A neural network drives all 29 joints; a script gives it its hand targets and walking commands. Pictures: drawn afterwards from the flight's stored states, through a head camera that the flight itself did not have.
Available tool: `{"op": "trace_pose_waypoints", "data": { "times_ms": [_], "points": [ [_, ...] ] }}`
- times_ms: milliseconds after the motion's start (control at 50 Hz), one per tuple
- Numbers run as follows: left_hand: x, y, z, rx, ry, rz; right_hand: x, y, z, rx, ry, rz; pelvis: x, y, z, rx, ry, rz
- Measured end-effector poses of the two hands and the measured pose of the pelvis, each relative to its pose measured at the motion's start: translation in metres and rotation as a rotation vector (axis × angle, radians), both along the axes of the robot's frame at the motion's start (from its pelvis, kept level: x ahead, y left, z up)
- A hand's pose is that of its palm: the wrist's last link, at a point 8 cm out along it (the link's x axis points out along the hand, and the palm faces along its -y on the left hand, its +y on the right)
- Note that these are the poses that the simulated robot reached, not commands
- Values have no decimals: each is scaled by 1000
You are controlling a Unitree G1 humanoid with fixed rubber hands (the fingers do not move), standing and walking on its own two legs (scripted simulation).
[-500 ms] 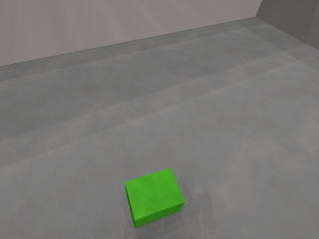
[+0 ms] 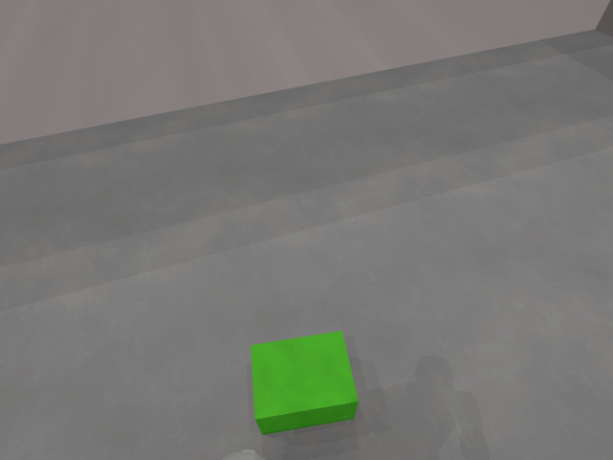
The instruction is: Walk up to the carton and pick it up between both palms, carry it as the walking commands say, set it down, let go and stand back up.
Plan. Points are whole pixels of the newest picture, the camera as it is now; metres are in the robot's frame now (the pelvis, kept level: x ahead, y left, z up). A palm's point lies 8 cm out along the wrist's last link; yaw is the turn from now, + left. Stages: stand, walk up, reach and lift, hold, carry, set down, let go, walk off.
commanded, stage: walk up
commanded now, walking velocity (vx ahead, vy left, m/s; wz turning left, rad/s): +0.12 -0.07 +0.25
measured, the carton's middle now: (302, 382) +0.46 +0.03 -0.69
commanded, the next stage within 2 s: stand in 1.48 s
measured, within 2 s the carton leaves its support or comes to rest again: neither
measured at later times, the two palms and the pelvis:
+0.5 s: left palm out of the picture -0.05 +0.25 -0.15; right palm (442, 429) +0.20 -0.19 -0.13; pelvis +0.04 +0.02 -0.01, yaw +5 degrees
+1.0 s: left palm out of the picture +0.05 +0.21 -0.14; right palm out of the picture +0.04 -0.22 -0.15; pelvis +0.05 -0.01 +0.00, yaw +5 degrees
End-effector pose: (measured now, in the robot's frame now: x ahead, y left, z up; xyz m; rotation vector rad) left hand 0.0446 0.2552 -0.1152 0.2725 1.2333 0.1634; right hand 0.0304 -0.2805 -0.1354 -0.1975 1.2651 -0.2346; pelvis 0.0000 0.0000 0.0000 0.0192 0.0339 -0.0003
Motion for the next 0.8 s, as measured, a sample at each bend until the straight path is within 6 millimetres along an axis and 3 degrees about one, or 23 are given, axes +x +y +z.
{"op": "trace_pose_waypoints", "data": {
  "times_ms": [120, 260, 340, 400, 480, 660, 720, 800],
  "points": [
    [-41, -17, 4, 21, 45, 114, 78, 13, -5, 72, -87, 103, 14, -13, 1, 2, -6, 29],
    [-96, -19, 5, 28, 174, 240, 157, 50, 3, 126, -176, 238, 23, -12, 1, 13, 1, 70],
    [-117, -15, -3, -1, 241, 293, 188, 74, 9, 122, -212, 290, 29, -2, -2, 10, 7, 95],
    [-122, -10, -18, -36, 273, 321, 199, 88, 7, 90, -235, 311, 36, 11, -11, -11, 4, 107],
    [-100, -8, -34, -88, 263, 311, 176, 92, 7, 51, -192, 267, 39, 21, -11, -5, -16, 99],
    [0, -4, -38, -99, 82, 160, 84, 70, -6, 46, -29, 88, 39, 18, -8, 4, -58, 72],
    [18, -6, -32, -83, 36, 144, 59, 61, -12, 57, 32, 54, 42, 14, -7, 0, -73, 77],
    [29, -14, -25, -80, 15, 136, 32, 58, -15, 76, 106, 33, 46, 8, -3, -7, -75, 82]
  ]
}}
